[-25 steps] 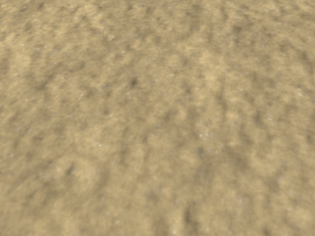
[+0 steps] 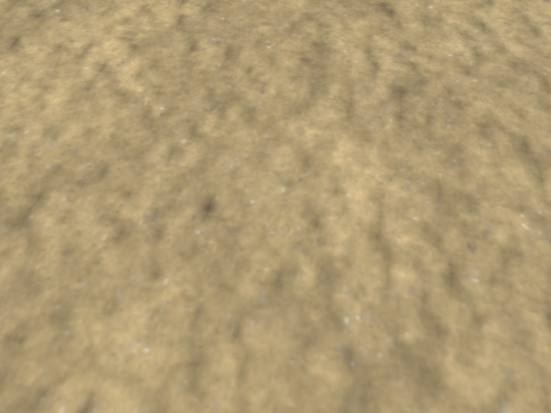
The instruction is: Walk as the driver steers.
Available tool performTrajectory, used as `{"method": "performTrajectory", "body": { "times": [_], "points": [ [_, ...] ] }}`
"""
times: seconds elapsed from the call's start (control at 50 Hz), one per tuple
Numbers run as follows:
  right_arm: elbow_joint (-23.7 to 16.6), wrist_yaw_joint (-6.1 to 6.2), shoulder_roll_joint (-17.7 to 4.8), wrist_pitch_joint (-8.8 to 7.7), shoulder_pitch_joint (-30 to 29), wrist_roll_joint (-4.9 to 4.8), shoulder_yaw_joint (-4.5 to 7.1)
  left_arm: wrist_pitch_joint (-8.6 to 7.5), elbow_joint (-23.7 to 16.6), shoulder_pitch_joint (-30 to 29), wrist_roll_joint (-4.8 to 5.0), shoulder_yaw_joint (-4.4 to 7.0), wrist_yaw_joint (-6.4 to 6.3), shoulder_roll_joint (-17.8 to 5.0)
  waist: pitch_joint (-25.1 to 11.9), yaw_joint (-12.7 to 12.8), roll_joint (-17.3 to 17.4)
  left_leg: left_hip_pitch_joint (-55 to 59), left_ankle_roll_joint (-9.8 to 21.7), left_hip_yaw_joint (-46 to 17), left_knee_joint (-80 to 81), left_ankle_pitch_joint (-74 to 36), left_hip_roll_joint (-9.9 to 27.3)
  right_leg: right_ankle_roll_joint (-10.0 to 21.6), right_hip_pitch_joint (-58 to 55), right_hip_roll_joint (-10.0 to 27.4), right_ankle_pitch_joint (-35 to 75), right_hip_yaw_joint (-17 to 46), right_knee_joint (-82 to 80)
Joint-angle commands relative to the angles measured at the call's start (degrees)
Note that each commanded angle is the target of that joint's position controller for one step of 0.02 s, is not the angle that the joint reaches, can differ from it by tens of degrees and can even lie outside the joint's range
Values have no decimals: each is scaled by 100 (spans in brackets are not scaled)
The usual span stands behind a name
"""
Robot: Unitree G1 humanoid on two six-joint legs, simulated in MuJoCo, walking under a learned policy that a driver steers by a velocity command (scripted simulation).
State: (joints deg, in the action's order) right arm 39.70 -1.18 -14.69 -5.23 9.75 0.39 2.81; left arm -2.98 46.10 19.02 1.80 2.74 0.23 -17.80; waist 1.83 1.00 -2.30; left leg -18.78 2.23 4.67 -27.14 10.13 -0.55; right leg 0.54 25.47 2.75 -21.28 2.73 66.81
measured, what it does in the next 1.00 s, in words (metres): walks ahead, turning right: right foot, then left foot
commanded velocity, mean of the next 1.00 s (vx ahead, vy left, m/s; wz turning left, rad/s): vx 0.50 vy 0.00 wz -0.54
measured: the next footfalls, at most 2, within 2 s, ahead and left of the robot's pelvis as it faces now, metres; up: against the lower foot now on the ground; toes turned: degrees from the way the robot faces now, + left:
right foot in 0.38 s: +0.35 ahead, -0.17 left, +0.00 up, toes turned -16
left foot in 0.86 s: +0.68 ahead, -0.08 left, +0.00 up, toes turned -33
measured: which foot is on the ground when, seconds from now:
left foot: down 0.00-0.38, up 0.40-0.84, down 0.86-1.00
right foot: up 0.00-0.36, down 0.38-0.86, up 0.88-1.00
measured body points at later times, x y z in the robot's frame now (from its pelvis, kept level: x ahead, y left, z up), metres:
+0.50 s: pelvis +0.27 -0.08 -0.01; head +0.31 -0.10 +0.44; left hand +0.48 +0.14 -0.10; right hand +0.30 -0.38 -0.12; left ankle +0.19 +0.10 -0.63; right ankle +0.31 -0.16 -0.74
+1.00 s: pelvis +0.55 -0.13 +0.00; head +0.57 -0.14 +0.45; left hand +0.79 +0.06 -0.11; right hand +0.53 -0.44 -0.09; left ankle +0.65 -0.06 -0.74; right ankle +0.41 -0.19 -0.64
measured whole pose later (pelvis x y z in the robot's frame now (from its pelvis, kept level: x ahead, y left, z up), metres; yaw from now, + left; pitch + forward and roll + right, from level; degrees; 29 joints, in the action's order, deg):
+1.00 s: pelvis +0.55 -0.13 +0.00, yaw -35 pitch +1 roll +1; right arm 41.5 -0.7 -15.3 -5.8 10.0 0.6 3.4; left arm -0.9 39.2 18.5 1.5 3.8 -0.6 -17.8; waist 0.9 0.3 -2.5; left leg -18.2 1.1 2.2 -27.5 10.8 -1.5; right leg 0.7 25.8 -0.5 -22.3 4.6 68.7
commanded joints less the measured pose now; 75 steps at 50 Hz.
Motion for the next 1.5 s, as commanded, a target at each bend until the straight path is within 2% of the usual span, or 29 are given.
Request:
{"method": "performTrajectory", "body": {
  "times": [0.02, 0.18, 0.28, 0.32, 0.36, 0.38, 0.4, 0.42, 0.44, 0.5, 0.58, 0.68, 0.78, 0.84, 0.86, 0.88, 0.9, 0.92, 0.98, 1.12, 1.22, 1.3, 1.34, 1.36, 1.38, 1.4, 1.42, 1.44, 1.5],
  "points": [
    [-85, 7, -541, -151, 144, 27, 186, 75, -432, 89, 4, 146, -14, -329, -269, -34, 869, 907, 978, -1419, 1785, -450, 1590, -99, 1003, 518, 481, 293, 61],
    [290, 148, -950, -145, 356, 14, 327, 77, -850, -1089, -63, 67, 144, -55, 170, -317, 448, 1162, 767, 180, 1989, -1310, 1415, -96, 1197, 427, 2463, -41, -2131],
    [518, 165, -1210, 54, 744, -141, 430, 92, -1278, -1778, -61, 76, 299, -136, 368, -512, 447, 2193, 622, 418, 1593, -1756, 1757, 213, 1459, 298, 1816, -381, -2892],
    [517, 190, -1371, 135, 673, -190, 476, 120, -1361, -1619, -77, 157, 326, -285, 134, -308, 619, 2421, 490, 591, 948, -3414, 1770, 431, 962, -11, 1209, -695, -2970],
    [481, 221, -1429, 225, 528, -241, 479, 158, -1115, -401, -57, 403, 278, -675, -593, 438, 639, 2133, 256, 872, -831, -4740, 1514, 756, -764, -564, 1155, -1001, -3307],
    [418, 246, -1239, 200, 602, -159, 394, 209, -861, 598, -44, 613, 176, -1107, -1131, 872, 288, 939, -4, 906, -2426, -3618, 1280, 1021, -2532, -405, 1435, -403, -3426],
    [75, 172, -361, 69, 1175, 111, 113, 183, -865, 508, 15, 729, 111, -1856, -1520, 184, -1422, -1815, -425, 601, -4616, 1805, 169, 2079, -4536, 1150, 839, 2775, -3825],
    [16, 96, -692, -163, 728, -67, 111, 78, -1104, 686, -35, 590, 147, -1473, -2526, 553, -834, -2509, -389, -885, -5401, 2493, -142, 2496, -5027, 1686, -75, 4642, -4849],
    [-153, 49, -1049, -272, 85, -305, 207, -4, -1033, 517, -94, 482, 174, -1101, -1720, 686, -427, -3002, -251, -1020, -5363, 1943, 150, 2129, -4587, 1548, 241, 3864, -5028],
    [-107, 130, -1020, -284, 65, -27, 219, -55, -1199, -444, -147, 315, 122, -606, -667, -21, 53, -2077, -213, -1010, -4075, 942, 705, 1704, -2357, 924, 1983, 2188, -5072],
    [-129, 128, -758, -64, 31, 60, 167, -83, -1180, -451, -127, 345, 7, -744, -417, -188, 91, -1677, -520, -818, -3070, 460, 633, 1705, -1411, 647, 2826, 1541, -5347],
    [-358, 54, -512, -82, -1025, 6, 35, -7, -1007, -95, -62, 388, -113, -863, -183, 210, -182, -1186, -651, -727, -942, -1338, 222, 1268, -1024, 217, 2028, 1137, -5249],
    [-489, -46, -804, -191, -1309, -86, 143, 64, -843, 209, -21, 395, -134, -812, -171, 263, -353, -872, -452, -952, -159, -1089, 61, 1103, -1611, 499, 1476, 1899, -4674],
    [-287, -11, -1019, -273, -427, -71, 304, 105, -900, 25, -54, 351, -134, -636, -475, -243, -525, 378, -107, -811, 224, -689, 59, 830, -1601, 273, 1893, 2011, -3824],
    [-214, 34, -1270, -301, 341, 34, 394, 85, -997, -15, -108, 231, -110, -318, -1161, -603, -173, 1710, 240, -1444, 96, -493, 788, 614, -1089, -38, 1591, 1649, -2511],
    [-65, 57, -1781, -236, 1047, 135, 522, 39, -1149, 673, -5, 112, -116, 52, -2027, -457, 1426, 3794, 1151, -3822, 418, 639, 2138, 158, 852, -868, -364, 809, -510],
    [0, 7, -1443, -192, 1123, -21, 462, 18, -1127, 803, 63, 142, -130, -358, -1970, -463, 1883, 3908, 1339, -5156, 918, 2052, 2524, 61, 1847, -581, -1260, 777, 493],
    [-82, 32, -1018, -154, 840, -59, 345, 45, -1098, 317, 63, 261, -127, -784, -1180, -588, 1242, 3242, 1090, -4403, 1049, 2324, 2295, 18, 2132, -308, -758, 791, 860],
    [-54, 85, -635, -72, 260, 39, 195, 107, -1278, -361, -65, 305, -78, -672, -208, -320, 815, 1549, 767, -2484, 1331, 571, 1641, -7, 1685, 204, 147, 516, 394],
    [275, 110, -981, -133, 298, 1, 312, 191, -1446, -734, -56, 173, 23, -225, -55, -250, 632, 1356, 904, -870, 1835, -1008, 1576, -147, 1681, 429, 1251, 259, -983],
    [477, 137, -1185, -24, 554, -77, 338, 106, -1634, -1602, -40, 97, 205, -87, 170, -573, 555, 1631, 649, 9, 1793, -1298, 1466, -10, 1279, 273, 2213, -233, -2491],
    [587, 140, -1439, 106, 686, -199, 418, 128, -1820, -1801, -47, 173, 306, -263, 202, -457, 658, 2235, 476, 350, 1271, -2762, 1665, 318, 930, 7, 1476, -577, -3027],
    [573, 180, -1607, 186, 643, -257, 470, 177, -1690, -1062, -87, 353, 288, -572, -319, 58, 790, 2293, 335, 617, -29, -4649, 1585, 612, -206, -451, 1028, -900, -3197],
    [600, 196, -1453, 196, 718, -258, 397, 199, -1422, -110, -80, 511, 219, -802, -817, 562, 601, 1638, 195, 729, -1193, -4588, 1421, 839, -1757, -652, 1431, -835, -3554],
    [532, 175, -997, 154, 922, -31, 206, 248, -1226, 733, -63, 628, 87, -1193, -1404, 802, -306, 40, -15, 727, -2993, -1903, 1147, 1186, -3630, 345, 1633, 636, -3555],
    [329, 73, -428, 12, 1472, 32, -18, 166, -1318, 471, -60, 587, 90, -1607, -2182, 129, -1410, -1906, -249, -43, -4728, 2449, 108, 2168, -4851, 1768, 427, 3857, -4404],
    [399, 16, -1092, -98, 810, -234, 135, 88, -1352, 577, -94, 450, 135, -1039, -2263, 632, -492, -2347, -184, -870, -5214, 2242, 286, 2009, -4672, 1876, 102, 3947, -4853],
    [219, -5, -1188, -140, 320, -391, 167, 17, -1260, 341, -146, 378, 152, -896, -1378, 606, -403, -2658, -99, -788, -5118, 1777, 495, 1761, -3951, 1710, 679, 2972, -4887],
    [410, 43, -1037, -23, 486, -213, 164, -110, -1201, -489, -227, 227, 139, -445, -585, -40, -154, -1783, -142, -886, -4211, 689, 1026, 1364, -2094, 1113, 2003, 1323, -5232]
  ]
}}
Over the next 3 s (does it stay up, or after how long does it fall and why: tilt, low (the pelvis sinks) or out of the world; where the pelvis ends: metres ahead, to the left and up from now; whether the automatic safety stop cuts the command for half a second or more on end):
stays up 1.45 -0.72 -0.01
